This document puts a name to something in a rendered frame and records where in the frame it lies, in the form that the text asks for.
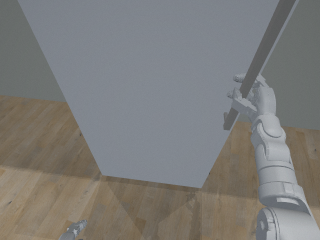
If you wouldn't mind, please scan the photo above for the fridge door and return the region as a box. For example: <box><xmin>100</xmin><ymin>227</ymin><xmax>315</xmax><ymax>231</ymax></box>
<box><xmin>18</xmin><ymin>0</ymin><xmax>299</xmax><ymax>188</ymax></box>

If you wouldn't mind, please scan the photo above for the right robot hand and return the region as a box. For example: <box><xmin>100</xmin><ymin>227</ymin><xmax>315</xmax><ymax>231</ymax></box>
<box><xmin>226</xmin><ymin>73</ymin><xmax>276</xmax><ymax>123</ymax></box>

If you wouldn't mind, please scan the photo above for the left robot hand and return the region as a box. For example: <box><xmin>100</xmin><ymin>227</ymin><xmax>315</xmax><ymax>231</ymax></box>
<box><xmin>58</xmin><ymin>219</ymin><xmax>88</xmax><ymax>240</ymax></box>

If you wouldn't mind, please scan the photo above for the handle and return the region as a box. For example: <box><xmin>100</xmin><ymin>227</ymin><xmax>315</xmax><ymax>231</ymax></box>
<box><xmin>223</xmin><ymin>0</ymin><xmax>296</xmax><ymax>131</ymax></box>

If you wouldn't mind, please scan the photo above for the robot right forearm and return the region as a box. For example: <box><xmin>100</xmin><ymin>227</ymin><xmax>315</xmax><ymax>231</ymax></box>
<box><xmin>250</xmin><ymin>114</ymin><xmax>320</xmax><ymax>235</ymax></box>

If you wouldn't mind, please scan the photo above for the right robot upper arm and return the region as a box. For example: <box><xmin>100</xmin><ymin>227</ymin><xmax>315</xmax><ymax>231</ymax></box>
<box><xmin>255</xmin><ymin>206</ymin><xmax>320</xmax><ymax>240</ymax></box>

